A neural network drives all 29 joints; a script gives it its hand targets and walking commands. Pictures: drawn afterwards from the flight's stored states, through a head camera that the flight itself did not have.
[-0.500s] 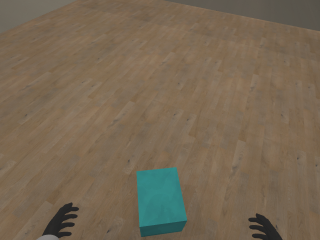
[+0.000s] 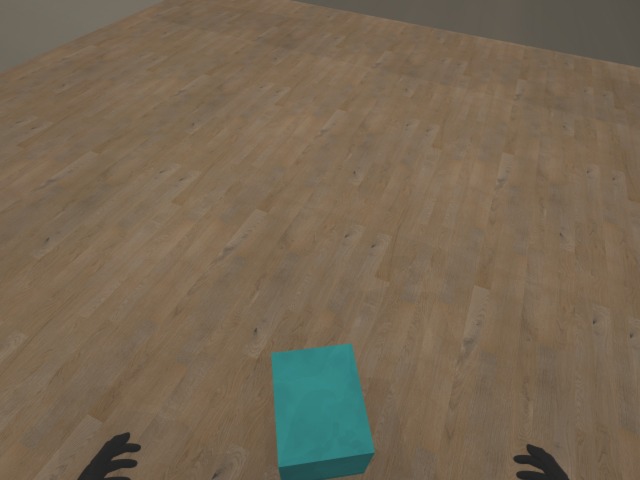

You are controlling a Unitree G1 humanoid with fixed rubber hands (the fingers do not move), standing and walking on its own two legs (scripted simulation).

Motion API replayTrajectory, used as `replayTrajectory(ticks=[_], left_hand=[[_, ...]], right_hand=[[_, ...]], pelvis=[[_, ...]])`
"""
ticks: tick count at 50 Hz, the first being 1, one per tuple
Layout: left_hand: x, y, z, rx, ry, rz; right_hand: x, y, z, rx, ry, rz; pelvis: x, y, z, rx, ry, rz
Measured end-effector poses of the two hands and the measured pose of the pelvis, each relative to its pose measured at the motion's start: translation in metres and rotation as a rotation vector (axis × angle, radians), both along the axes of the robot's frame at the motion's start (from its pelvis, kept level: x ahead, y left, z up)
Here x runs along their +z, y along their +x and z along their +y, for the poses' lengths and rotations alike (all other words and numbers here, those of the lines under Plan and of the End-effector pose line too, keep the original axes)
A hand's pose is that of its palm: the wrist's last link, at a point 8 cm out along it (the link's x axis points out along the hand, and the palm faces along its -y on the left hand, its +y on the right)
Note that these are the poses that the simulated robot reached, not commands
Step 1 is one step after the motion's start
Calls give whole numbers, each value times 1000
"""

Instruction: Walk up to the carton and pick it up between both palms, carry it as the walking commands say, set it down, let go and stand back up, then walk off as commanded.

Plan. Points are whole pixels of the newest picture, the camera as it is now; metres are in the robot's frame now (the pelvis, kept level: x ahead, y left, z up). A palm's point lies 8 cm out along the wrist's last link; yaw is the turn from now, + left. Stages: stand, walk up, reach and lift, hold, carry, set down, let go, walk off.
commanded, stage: stand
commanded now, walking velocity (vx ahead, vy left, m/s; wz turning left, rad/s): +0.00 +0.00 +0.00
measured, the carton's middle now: (317, 413) +0.41 +0.00 -0.66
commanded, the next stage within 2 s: walk off in 1.18 s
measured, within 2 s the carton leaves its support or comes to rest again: neither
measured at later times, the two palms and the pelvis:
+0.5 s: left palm out of the picture +0.08 +0.30 -0.10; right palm out of the picture +0.08 -0.31 -0.09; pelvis -0.02 +0.00 +0.01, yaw +0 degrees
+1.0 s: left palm out of the picture +0.06 +0.30 -0.10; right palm out of the picture +0.06 -0.32 -0.09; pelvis -0.03 +0.00 +0.01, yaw +0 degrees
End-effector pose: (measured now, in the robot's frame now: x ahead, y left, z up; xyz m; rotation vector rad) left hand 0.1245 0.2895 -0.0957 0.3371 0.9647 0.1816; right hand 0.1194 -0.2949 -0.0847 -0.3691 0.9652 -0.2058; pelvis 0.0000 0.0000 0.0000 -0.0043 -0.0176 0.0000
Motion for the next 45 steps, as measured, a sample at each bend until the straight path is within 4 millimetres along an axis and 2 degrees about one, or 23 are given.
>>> replayTrajectory(ticks=[27, 45], left_hand=[[-4, -48, 10, 26, 18, 108], [-5, -60, 13, 36, 25, 140]], right_hand=[[-5, -45, -16, -34, -10, 100], [-8, -56, -20, -38, -10, 133]], pelvis=[[6, -21, -3, -2, 1, -23], [7, -27, -4, 0, 2, -25]])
